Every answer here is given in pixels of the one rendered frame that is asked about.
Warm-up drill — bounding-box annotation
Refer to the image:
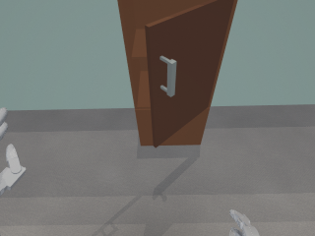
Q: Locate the right robot hand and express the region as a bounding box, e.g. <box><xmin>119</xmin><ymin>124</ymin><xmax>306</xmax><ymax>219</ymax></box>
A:
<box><xmin>228</xmin><ymin>209</ymin><xmax>260</xmax><ymax>236</ymax></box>

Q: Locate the handle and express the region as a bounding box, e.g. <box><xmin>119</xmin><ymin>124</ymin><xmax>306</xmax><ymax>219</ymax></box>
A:
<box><xmin>159</xmin><ymin>55</ymin><xmax>177</xmax><ymax>97</ymax></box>

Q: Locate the left robot hand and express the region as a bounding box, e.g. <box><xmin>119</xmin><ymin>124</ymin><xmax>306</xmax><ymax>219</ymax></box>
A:
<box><xmin>0</xmin><ymin>107</ymin><xmax>26</xmax><ymax>197</ymax></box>

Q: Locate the cupboard door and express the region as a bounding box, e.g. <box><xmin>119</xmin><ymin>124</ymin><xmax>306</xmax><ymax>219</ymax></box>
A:
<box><xmin>145</xmin><ymin>0</ymin><xmax>234</xmax><ymax>148</ymax></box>

